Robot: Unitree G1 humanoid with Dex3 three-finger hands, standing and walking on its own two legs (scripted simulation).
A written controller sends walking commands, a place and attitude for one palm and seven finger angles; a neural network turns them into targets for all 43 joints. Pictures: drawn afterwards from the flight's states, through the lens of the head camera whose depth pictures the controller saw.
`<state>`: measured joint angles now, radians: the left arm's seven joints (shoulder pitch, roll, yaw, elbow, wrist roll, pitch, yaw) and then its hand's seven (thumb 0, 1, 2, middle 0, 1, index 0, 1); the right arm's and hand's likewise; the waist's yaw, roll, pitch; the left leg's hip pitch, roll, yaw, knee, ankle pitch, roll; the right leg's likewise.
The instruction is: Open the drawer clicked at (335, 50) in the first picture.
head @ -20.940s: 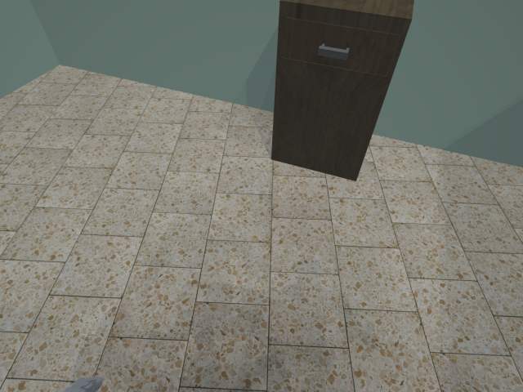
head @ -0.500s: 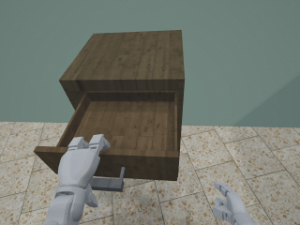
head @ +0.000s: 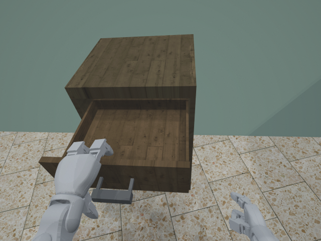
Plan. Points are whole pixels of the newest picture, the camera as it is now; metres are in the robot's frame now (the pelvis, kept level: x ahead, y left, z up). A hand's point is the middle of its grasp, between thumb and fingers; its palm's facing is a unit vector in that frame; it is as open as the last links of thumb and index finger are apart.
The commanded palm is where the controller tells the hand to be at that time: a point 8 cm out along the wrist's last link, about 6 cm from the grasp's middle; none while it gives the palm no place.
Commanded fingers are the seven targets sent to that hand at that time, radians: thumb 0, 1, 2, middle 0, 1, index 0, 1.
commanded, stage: draw the hand back to the body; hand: left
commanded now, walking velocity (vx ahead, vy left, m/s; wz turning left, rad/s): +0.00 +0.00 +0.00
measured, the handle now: (114, 188) +0.27 +0.20 -0.08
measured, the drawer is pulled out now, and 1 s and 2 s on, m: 0.29 0.29 0.29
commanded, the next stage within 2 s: step back with the hand held close in 1.46 s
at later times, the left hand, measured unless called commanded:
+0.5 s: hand (66, 186) +0.19 +0.24 +0.10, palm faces +0.12 -0.29 -0.95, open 13.8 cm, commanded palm +0.16 +0.24 +0.15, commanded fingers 0.00 -0.40 0.34 -0.29 -1.13 -0.29 -1.13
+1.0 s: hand (58, 169) +0.20 +0.24 +0.15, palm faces +0.36 -0.84 -0.40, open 11.0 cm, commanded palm +0.15 +0.28 +0.17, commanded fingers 0.00 0.48 0.72 -0.23 -0.57 -0.23 -0.57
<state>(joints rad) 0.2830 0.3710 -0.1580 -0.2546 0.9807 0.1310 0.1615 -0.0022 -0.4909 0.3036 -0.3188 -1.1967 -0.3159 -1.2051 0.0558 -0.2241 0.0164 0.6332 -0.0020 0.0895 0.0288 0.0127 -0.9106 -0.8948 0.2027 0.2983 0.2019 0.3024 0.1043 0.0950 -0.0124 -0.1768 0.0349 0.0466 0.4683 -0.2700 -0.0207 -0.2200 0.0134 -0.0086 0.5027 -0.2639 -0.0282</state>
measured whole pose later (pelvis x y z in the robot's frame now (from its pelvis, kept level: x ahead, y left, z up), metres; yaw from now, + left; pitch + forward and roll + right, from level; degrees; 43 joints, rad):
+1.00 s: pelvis +0.02 +0.01 +0.00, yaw +2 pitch -3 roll +0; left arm 0.57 0.32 0.23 -0.51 -0.03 -0.11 0.12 0.00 0.14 0.58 -0.26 -0.78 -0.26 -0.79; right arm 0.20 -0.22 0.01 0.63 0.00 -0.15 -0.07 0.01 -0.91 -0.89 0.21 0.30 0.20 0.30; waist 0.05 0.05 0.03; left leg -0.10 0.03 0.02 0.44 -0.29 -0.01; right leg -0.11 0.01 -0.04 0.43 -0.27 -0.01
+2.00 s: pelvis -0.03 +0.02 +0.00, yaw +1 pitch +1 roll +0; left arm 0.67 0.41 0.38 -0.59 -0.05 -0.19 0.13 0.01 0.89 0.90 -0.21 -0.30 -0.21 -0.31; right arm 0.16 -0.22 -0.03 0.55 0.02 -0.04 -0.07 0.01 -0.91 -0.89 0.20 0.30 0.20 0.30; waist -0.02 0.01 0.06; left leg -0.30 0.01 0.04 0.51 -0.24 0.01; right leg -0.31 -0.02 -0.02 0.50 -0.22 0.01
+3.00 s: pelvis -0.18 -0.03 -0.01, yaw +0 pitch +1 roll -2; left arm 0.56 0.41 0.38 -0.65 -0.06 -0.25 0.10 0.01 0.89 0.90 -0.21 -0.30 -0.21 -0.31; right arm 0.11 -0.17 0.02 0.61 0.01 -0.15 -0.01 0.01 -0.91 -0.89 0.21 0.30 0.21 0.30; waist -0.01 0.03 0.10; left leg -0.52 0.12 -0.03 0.68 -0.26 -0.04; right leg -0.26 0.04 -0.06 0.56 -0.33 -0.02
